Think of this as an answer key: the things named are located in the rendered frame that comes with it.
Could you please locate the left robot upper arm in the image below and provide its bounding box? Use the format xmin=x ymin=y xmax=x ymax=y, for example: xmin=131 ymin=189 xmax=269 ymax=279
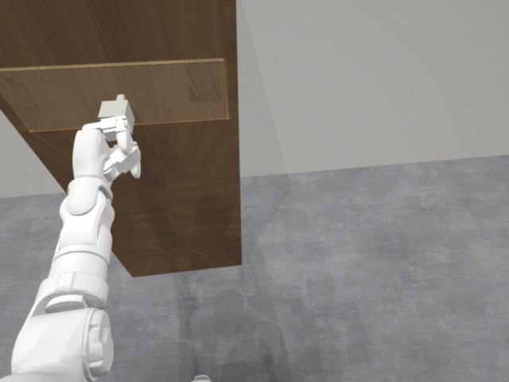
xmin=0 ymin=307 xmax=114 ymax=382

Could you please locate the robot left forearm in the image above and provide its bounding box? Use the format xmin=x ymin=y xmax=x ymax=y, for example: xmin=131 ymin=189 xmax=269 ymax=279
xmin=11 ymin=177 xmax=115 ymax=375

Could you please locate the handle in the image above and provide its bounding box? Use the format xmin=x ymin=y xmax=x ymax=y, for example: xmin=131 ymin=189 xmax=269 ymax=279
xmin=98 ymin=95 xmax=134 ymax=135

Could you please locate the robot left hand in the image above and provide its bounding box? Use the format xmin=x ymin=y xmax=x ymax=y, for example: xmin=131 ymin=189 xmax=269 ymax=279
xmin=72 ymin=115 xmax=141 ymax=188

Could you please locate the drawer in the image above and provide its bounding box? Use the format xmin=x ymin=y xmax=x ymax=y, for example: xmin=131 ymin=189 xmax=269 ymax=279
xmin=0 ymin=58 xmax=227 ymax=130

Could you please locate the cabinet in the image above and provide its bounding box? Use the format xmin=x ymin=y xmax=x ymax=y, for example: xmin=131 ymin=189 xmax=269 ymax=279
xmin=0 ymin=0 xmax=242 ymax=277

